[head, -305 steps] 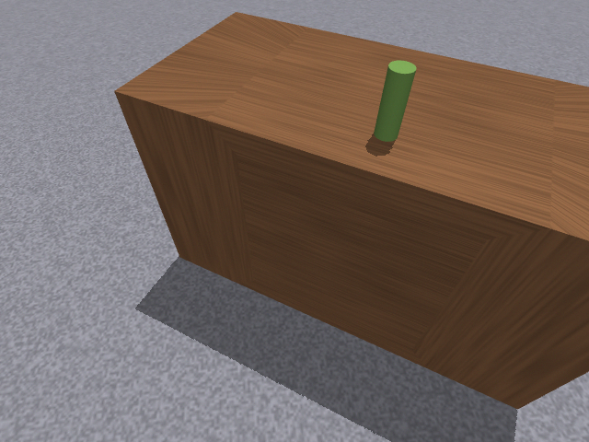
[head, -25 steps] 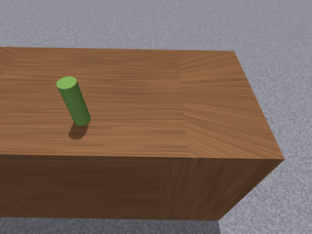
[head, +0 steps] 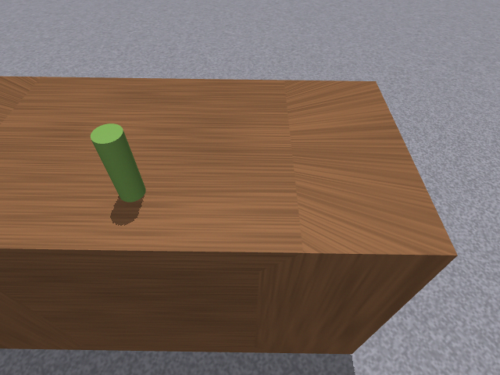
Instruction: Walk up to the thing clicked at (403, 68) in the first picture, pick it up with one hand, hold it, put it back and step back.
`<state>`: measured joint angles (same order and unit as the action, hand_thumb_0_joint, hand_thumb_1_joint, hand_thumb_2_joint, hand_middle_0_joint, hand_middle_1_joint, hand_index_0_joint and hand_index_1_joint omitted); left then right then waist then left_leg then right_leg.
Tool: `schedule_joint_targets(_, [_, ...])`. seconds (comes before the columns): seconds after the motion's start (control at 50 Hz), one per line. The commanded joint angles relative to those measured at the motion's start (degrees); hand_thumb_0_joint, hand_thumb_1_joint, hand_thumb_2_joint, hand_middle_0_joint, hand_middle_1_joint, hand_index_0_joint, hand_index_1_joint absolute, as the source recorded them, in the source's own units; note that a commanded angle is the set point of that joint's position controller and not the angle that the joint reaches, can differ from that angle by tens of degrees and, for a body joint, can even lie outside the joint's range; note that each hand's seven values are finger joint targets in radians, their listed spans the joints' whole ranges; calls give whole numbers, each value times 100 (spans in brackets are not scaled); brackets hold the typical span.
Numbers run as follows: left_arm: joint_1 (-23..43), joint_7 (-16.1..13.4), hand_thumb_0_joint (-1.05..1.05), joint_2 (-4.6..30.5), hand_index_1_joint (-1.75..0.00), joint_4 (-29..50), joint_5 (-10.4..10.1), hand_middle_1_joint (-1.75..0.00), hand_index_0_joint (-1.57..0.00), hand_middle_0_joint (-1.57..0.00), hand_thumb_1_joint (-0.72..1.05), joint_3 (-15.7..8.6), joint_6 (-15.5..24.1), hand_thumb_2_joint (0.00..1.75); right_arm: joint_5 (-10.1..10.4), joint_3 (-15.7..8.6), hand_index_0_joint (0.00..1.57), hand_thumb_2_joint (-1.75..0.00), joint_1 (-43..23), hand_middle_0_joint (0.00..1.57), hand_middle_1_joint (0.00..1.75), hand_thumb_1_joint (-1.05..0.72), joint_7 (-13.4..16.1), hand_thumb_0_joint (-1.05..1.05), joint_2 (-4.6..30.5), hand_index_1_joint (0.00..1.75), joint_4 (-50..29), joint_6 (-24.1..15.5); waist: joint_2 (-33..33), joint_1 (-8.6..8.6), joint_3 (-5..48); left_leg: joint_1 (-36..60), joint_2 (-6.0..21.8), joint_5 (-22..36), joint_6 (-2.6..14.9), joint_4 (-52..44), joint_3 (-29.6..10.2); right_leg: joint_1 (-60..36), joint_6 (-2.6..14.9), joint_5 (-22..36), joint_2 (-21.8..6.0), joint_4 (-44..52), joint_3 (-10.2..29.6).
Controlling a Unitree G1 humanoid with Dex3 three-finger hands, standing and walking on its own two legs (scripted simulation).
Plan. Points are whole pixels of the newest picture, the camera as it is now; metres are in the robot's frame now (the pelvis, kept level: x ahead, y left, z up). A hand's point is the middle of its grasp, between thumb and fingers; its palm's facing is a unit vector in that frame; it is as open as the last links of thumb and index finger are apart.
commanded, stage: stand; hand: left
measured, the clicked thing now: (121, 165) +0.48 +0.25 +0.05
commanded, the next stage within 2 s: rise first in 0.06 s
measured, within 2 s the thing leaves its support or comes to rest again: neither
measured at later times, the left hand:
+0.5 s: hand (100, 366) +0.17 +0.26 -0.11, palm faces +0.21 -0.92 -0.33, open 13.4 cm
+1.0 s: hand (63, 338) +0.18 +0.27 +0.01, palm faces +0.30 -0.88 -0.37, open 17.4 cm
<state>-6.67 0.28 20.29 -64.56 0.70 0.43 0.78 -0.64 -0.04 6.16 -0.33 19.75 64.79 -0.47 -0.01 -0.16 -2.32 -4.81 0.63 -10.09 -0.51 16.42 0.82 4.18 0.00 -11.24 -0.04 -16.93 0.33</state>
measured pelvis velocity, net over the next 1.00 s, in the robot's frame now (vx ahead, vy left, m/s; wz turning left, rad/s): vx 0.00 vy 0.00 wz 0.02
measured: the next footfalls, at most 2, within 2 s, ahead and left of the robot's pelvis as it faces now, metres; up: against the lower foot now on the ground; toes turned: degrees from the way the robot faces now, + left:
none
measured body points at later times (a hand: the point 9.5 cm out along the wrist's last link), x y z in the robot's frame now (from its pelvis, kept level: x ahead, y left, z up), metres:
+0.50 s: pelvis +0.00 +0.00 -0.01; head +0.02 +0.00 +0.44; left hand +0.16 +0.30 -0.08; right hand +0.16 -0.28 -0.11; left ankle -0.01 +0.12 -0.75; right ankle -0.02 -0.12 -0.75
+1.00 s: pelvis +0.00 +0.00 -0.01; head +0.01 -0.01 +0.44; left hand +0.16 +0.31 +0.03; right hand +0.16 -0.25 -0.10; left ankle -0.01 +0.12 -0.75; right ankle -0.02 -0.12 -0.75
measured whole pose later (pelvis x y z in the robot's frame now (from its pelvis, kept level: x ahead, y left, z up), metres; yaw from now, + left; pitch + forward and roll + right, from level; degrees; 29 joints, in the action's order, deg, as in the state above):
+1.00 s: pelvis +0.00 +0.00 -0.01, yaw +1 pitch -1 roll +0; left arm -23.7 -2.8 17.9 -4.3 -3.0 -12.2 5.0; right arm 1.6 -6.0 14.5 2.9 13.1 35.2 -2.4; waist 1.7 2.3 -1.0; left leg -7.9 0.0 -14.0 -0.1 23.4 -0.1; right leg 6.6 -0.2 -15.2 -0.7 -23.3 -0.6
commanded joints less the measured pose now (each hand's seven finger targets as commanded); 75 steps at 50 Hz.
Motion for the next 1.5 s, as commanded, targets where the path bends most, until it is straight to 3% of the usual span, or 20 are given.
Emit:
schedule_joint_targets(0.0, [148,-111,0,1229,-30,338,-21,-30,-20,-20,90,-256,126,90,24,-206,20,-90,-170,20,30,-90,98,0,1236,30,-318,-143,-12,8,399,207,745,1165,163,-117,-542,35,125,1306,-774,210,515])
schedule_joint_targets(0.14, [159,-107,0,1213,-22,327,-25,-22,-12,-12,82,-259,108,82,13,-210,12,-82,-147,12,22,-82,97,0,1255,22,-314,-139,63,10,380,107,717,968,141,-171,-528,49,133,1074,-762,249,516])
schedule_joint_targets(0.16, [2170,-143,0,52,-14,2338,-477,-14,-4,-5,74,-67,571,74,616,6,5,-74,-2157,5,14,-74,165,0,152,14,-2325,-825,223,-179,384,-745,-106,433,69,478,120,840,53,548,-47,-278,-110])
schedule_joint_targets(0.18, [1948,-292,0,564,-9,2613,-658,-7,-5,-6,66,-182,781,66,668,-12,5,-66,-1871,5,6,-66,252,0,349,6,-2515,-931,-243,106,689,-401,-51,277,99,311,92,367,33,350,-71,-169,-128])
schedule_joint_targets(0.24, [881,-492,0,1459,-8,1810,-591,-7,-6,-6,42,-961,588,42,590,-804,5,-42,-946,5,5,-42,482,0,1311,5,-1516,-762,37,70,674,-837,-47,309,70,666,131,758,79,448,-12,-528,-135])
schedule_joint_targets(0.3, [611,-499,0,1046,-6,1936,-356,-7,-7,-6,20,-1098,638,22,371,-848,5,-21,-743,5,5,-19,446,0,705,5,-1472,-741,135,95,1282,-799,-65,645,110,842,72,718,92,829,-14,-743,-108])
schedule_joint_targets(0.34, [-426,-505,0,1009,-4,2268,-295,-7,-8,-5,8,-1302,548,14,322,-1152,5,-17,365,5,5,-7,462,0,855,5,-1532,-621,280,106,1715,-363,-83,1317,73,801,97,427,90,1412,28,-701,-145])
schedule_joint_targets(0.38, [-553,-516,0,981,-3,2784,-289,-6,-8,-5,-7,-1331,524,8,336,-1072,5,-13,279,5,5,8,437,0,709,5,-1964,-588,257,144,1605,-310,-85,1644,52,733,112,292,63,1678,39,-645,-182])
schedule_joint_targets(0.54, [-33,-546,0,653,-5,4738,-338,-5,-5,-5,-48,-1162,523,3,361,-596,5,-4,-391,5,5,44,486,0,116,5,-3358,-524,152,179,1017,-408,-48,1036,97,537,108,502,67,1041,-25,-468,-202])
schedule_joint_targets(0.58, [-243,-605,0,889,-6,4934,-323,-5,-5,-5,-54,-1411,538,2,314,-728,5,-3,-107,5,5,48,536,0,323,5,-3479,-531,136,149,1107,-310,-60,1141,101,565,115,370,54,1165,-25,-464,-194])
schedule_joint_targets(0.8, [-1346,-486,0,771,-4,6472,-382,-4,-4,-4,-54,-1733,626,1,273,-919,5,-2,876,5,5,53,451,0,247,5,-3771,-530,246,147,615,-74,-32,1384,57,480,100,286,84,1343,33,-428,-308])
schedule_joint_targets(0.82, [-1298,-445,0,722,-4,6661,-411,-4,-4,-4,-54,-1695,658,0,298,-698,5,-2,748,5,5,54,386,0,-3,5,-3770,-517,277,220,418,-170,-43,1317,65,457,101,321,92,1269,24,-404,-316])
schedule_joint_targets(0.92, [-1356,-398,0,760,-5,7373,-403,-5,-4,-4,-54,-1789,790,2,258,-735,5,-2,182,5,5,54,356,0,-39,5,-3906,-515,308,353,661,-108,-82,1429,101,500,109,156,61,1428,-58,-410,-274])
schedule_joint_targets(1.02, [-1340,-428,0,1001,-5,7559,-388,-5,-4,-5,-56,-2127,933,2,195,-964,5,-2,226,5,5,54,427,0,241,5,-3819,-523,183,284,645,-26,-86,1207,116,462,88,128,49,1195,-50,-333,-285])
schedule_joint_targets(1.2, [-1467,-326,0,845,-5,7906,-392,-5,-5,-5,-56,-2114,1180,1,197,-853,5,-2,426,5,5,52,389,0,-57,5,-3442,-605,258,266,243,-93,-101,702,128,317,89,335,61,675,-32,-231,-312])
schedule_joint_targets(1.24, [-1484,-328,0,966,-5,8050,-409,-5,-4,-4,-55,-2249,1245,1,182,-1057,5,-2,267,5,5,53,397,0,199,5,-3531,-657,312,282,361,-97,-96,589,119,291,67,303,75,556,-27,-237,-320])
schedule_joint_targets(1.3, [-1526,-286,0,934,-4,8089,-410,-4,-4,-4,-54,-2256,1359,1,210,-733,5,-2,217,5,5,55,336,0,-181,5,-3402,-689,256,351,244,-160,-144,545,159,331,91,347,41,505,-69,-191,-291])
schedule_joint_targets(1.34, [-1440,-305,0,1029,-4,8285,-412,-4,-4,-4,-54,-2333,1417,1,196,-1009,5,-2,34,5,5,55,372,0,154,5,-3566,-727,253,326,397,-104,-126,610,143,323,72,310,53,570,-61,-233,-299])
schedule_joint_targets(1.38, [-1490,-309,0,1023,-4,8196,-395,-5,-5,-4,-54,-2379,1452,1,190,-770,5,-2,170,5,5,54,357,0,-91,5,-3478,-727,151,346,346,-129,-147,575,171,342,71,302,35,547,-82,-185,-290])
schedule_joint_targets(1.48, [-1348,-317,0,1103,-5,8369,-394,-5,-5,-4,-55,-2497,1597,2,177,-1049,5,-3,68,5,5,54,378,0,228,5,-3635,-823,179,285,391,-71,-124,453,141,292,39,318,55,392,-32,-212,-319])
